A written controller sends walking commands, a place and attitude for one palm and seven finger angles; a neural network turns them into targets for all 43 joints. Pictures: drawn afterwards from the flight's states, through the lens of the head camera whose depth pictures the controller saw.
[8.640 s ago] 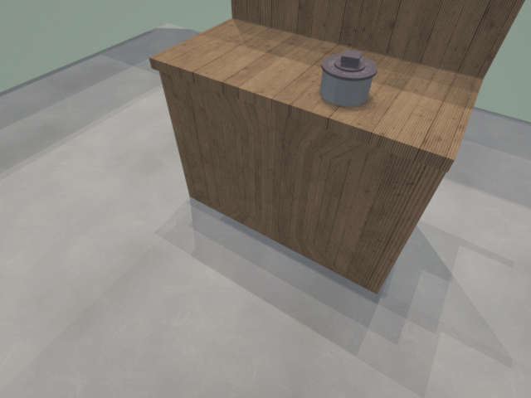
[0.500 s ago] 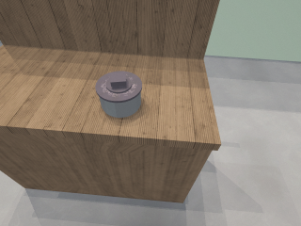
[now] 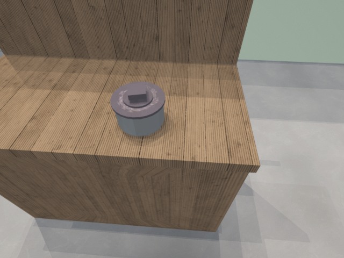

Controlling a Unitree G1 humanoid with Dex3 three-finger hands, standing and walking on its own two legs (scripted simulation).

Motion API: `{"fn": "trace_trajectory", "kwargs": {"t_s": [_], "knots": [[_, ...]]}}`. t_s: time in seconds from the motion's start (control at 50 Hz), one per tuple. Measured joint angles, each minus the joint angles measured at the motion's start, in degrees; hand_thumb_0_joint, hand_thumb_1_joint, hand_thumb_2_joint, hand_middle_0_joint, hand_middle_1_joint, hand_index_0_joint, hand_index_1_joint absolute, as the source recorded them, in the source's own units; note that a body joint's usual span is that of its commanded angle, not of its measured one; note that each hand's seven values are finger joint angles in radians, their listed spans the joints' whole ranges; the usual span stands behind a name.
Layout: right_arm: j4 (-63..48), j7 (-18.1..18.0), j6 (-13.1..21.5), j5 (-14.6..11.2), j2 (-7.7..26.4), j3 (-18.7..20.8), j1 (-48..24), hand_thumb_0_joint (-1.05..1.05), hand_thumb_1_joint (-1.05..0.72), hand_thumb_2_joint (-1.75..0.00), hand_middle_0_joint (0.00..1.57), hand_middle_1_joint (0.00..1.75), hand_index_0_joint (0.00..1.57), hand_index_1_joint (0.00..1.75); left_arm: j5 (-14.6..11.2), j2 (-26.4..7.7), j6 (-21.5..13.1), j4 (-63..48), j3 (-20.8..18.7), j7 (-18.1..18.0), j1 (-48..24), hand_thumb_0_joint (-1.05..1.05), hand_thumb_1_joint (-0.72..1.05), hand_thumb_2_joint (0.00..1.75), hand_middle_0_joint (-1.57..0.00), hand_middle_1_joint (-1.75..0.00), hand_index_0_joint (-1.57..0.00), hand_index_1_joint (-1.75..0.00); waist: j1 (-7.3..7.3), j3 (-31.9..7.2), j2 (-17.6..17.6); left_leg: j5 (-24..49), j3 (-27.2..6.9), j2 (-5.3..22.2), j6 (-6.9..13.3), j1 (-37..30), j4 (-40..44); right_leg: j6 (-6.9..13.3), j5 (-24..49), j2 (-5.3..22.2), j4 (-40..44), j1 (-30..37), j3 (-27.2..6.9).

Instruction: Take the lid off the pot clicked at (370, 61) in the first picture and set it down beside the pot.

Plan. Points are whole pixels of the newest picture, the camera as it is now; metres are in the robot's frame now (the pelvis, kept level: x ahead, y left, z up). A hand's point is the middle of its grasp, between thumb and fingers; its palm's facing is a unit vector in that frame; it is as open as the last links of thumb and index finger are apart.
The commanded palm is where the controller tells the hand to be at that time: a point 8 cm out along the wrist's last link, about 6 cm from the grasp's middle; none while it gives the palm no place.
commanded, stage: look again from close up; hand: left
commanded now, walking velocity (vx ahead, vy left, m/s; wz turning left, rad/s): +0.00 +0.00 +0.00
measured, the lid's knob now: (136, 91) +0.52 +0.13 +0.10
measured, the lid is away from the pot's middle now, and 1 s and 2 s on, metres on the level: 0.00 0.00 0.00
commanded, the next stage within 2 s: lift the closed hand beside the body in 0.70 s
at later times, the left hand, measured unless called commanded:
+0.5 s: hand out of the picture +0.04 +0.21 -0.17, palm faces -0.01 -0.97 -0.23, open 7.4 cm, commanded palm none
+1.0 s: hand (83, 251) +0.15 +0.21 -0.06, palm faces +0.20 -0.93 -0.32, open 6.6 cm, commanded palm +0.09 +0.25 -0.03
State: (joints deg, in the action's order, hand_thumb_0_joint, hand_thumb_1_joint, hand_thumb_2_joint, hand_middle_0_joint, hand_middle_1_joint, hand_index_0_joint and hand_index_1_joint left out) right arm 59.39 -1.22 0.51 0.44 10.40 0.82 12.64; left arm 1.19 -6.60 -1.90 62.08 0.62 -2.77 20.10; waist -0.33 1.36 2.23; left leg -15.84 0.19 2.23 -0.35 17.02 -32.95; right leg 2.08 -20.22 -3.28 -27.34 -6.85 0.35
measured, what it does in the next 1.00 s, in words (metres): stands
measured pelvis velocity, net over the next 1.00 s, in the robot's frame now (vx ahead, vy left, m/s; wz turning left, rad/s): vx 0.00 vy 0.02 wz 0.02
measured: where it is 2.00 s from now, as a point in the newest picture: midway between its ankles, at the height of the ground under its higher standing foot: outside the picture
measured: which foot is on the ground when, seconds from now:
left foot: down 0.00-1.00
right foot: down 0.00-1.00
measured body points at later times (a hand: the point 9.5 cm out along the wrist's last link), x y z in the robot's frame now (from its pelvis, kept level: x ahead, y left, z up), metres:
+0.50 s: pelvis +0.01 +0.02 +0.00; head +0.03 +0.02 +0.45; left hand +0.04 +0.26 -0.16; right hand +0.03 -0.21 -0.15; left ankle +0.02 +0.12 -0.73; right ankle -0.06 -0.10 -0.73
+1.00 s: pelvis +0.00 +0.02 +0.00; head -0.02 -0.01 +0.45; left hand +0.14 +0.26 -0.04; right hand +0.14 -0.21 -0.12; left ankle +0.02 +0.12 -0.73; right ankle -0.06 -0.10 -0.73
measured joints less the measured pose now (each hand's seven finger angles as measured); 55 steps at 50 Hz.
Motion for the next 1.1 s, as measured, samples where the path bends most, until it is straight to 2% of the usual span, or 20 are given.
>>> {"fn": "trace_trajectory", "kwargs": {"t_s": [0.14, 0.34, 0.6, 0.82, 0.84, 0.88, 0.9, 0.94, 0.98, 1.04, 1.1], "knots": [[-1.2, -0.1, 0.1, 0.2, 0.3, -0.2, 2.4, 0.00, -0.94, -0.90, 0.20, 0.29, 0.20, 0.30, -0.1, -1.8, 1.3, -2.7, -0.4, -0.1, -1.9, 0.01, 0.91, 0.90, -0.20, -0.30, -0.20, -0.30, -0.09, -1.5, 0.3, -1.4, 1.2, -2.0, 1.4, 0.3, -1.7, -1.5, -2.7, 2.2, -3.7, -1.2, -0.8], [-0.3, 0.2, 0.3, 0.1, -0.4, -1.2, 3.3, 0.01, -0.93, -0.90, 0.20, 0.29, 0.20, 0.30, -0.4, -4.4, 1.8, -4.6, -0.6, 0.0, -4.3, 0.01, 0.91, 0.90, -0.20, -0.30, -0.20, -0.30, -0.07, -0.4, -1.9, -0.6, 2.2, -3.2, 2.0, -0.2, 0.4, -2.2, -2.6, 3.5, -3.6, -1.8, -1.6], [0.8, 0.0, 0.4, -0.2, -0.9, -1.1, 1.4, 0.01, -0.91, -0.90, 0.20, 0.29, 0.20, 0.30, -0.6, -3.9, 2.1, -3.2, 0.0, 0.3, -3.8, 0.01, 0.91, 0.90, -0.20, -0.30, -0.20, -0.30, 0.32, 0.9, -3.5, -0.1, 2.1, -3.1, 1.8, -1.5, 1.8, -2.1, -2.0, 3.4, -1.9, -0.4, -1.6], [0.8, 0.1, 0.3, -0.4, -0.7, -1.0, -0.3, 0.01, -0.91, -0.90, 0.20, 0.29, 0.20, 0.30, -0.3, -3.3, 1.5, -2.1, 0.1, 0.1, -2.9, 0.01, 0.91, 0.90, -0.20, -0.30, -0.20, -0.30, 0.88, 1.1, -3.0, 0.5, 1.7, -2.5, 1.4, -1.7, 2.3, -1.9, -1.1, 2.8, -0.3, 0.4, -1.2], [-1.2, 0.2, 1.3, -1.2, -0.5, -1.1, 0.7, 0.01, -0.91, -0.90, 0.20, 0.29, 0.20, 0.30, -1.6, -3.3, 3.4, -8.6, 0.6, -0.2, -0.9, 0.01, 0.91, 0.90, -0.20, -0.30, -0.20, -0.30, 1.16, 1.3, -2.8, 0.3, 1.6, -2.4, 1.4, -1.6, 2.1, -1.9, -1.0, 2.7, -0.2, 0.4, -1.1], [-4.9, -0.7, 6.6, -2.4, 0.2, -1.7, 3.6, 0.01, -0.91, -0.90, 0.20, 0.29, 0.20, 0.30, -2.5, -3.7, 4.5, -26.1, 0.9, -2.0, 3.8, 0.02, 0.92, 0.90, -0.22, -0.32, -0.22, -0.32, 2.42, 0.6, -2.5, 1.0, 1.5, -3.0, 1.4, -2.2, 3.3, -1.7, -0.8, 3.2, -0.6, 0.3, -0.9], [-5.8, -1.0, 8.7, -2.9, 0.7, -1.7, 4.2, 0.01, -0.91, -0.90, 0.20, 0.29, 0.20, 0.30, -2.8, -3.8, 4.6, -32.9, 0.9, -3.3, 4.9, 0.02, 0.92, 0.90, -0.23, -0.33, -0.23, -0.33, 2.59, -0.2, -1.9, 1.4, 1.1, -3.4, 1.4, -2.6, 3.9, -1.7, -0.7, 3.5, -0.3, 0.8, -0.4], [-7.4, -1.2, 10.6, -2.9, 1.6, -1.4, 3.7, 0.01, -0.91, -0.90, 0.20, 0.29, 0.20, 0.30, -2.4, -3.3, 4.3, -41.0, 0.1, -5.0, 4.8, 0.02, 0.92, 0.90, -0.27, -0.37, -0.26, -0.37, 2.21, -1.7, -0.7, 2.3, 0.6, -4.1, 1.6, -3.6, 5.2, -2.0, -0.6, 4.2, 0.8, 2.0, 0.3], [-9.7, -0.4, 10.3, -2.3, 2.1, -0.6, 1.7, 0.01, -0.91, -0.90, 0.20, 0.29, 0.20, 0.30, -1.2, -2.6, 3.2, -42.6, -1.4, -5.1, 3.1, 0.02, 0.92, 0.90, -0.31, -0.42, -0.31, -0.42, 1.21, -3.8, 0.6, 3.2, 0.4, -4.4, 1.7, -3.4, 5.9, -2.2, -0.3, 4.5, 0.8, 1.6, 0.6], [-14.6, 0.8, 8.0, -1.9, 1.6, 0.4, -2.1, 0.01, -0.91, -0.90, 0.20, 0.29, 0.20, 0.30, -0.5, -2.1, 2.9, -43.8, -2.9, -2.9, 3.9, 0.01, 0.92, 0.90, -0.40, -0.52, -0.40, -0.52, -0.07, -5.6, 1.1, 4.0, 0.8, -3.9, 1.5, -2.7, 6.2, -1.9, 0.1, 4.1, -0.1, 0.0, 0.1], [-20.9, 0.6, 7.1, -1.9, 1.2, 0.2, -3.9, 0.01, -0.91, -0.90, 0.20, 0.29, 0.20, 0.30, -1.4, -2.7, 2.5, -49.5, -2.8, -0.5, 8.3, 0.01, 0.92, 0.90, -0.51, -0.64, -0.51, -0.64, 0.09, -4.8, 0.3, 4.6, 0.7, -3.0, 0.9, -2.7, 6.2, -1.4, 0.8, 3.2, 0.0, 0.0, 0.1]]}}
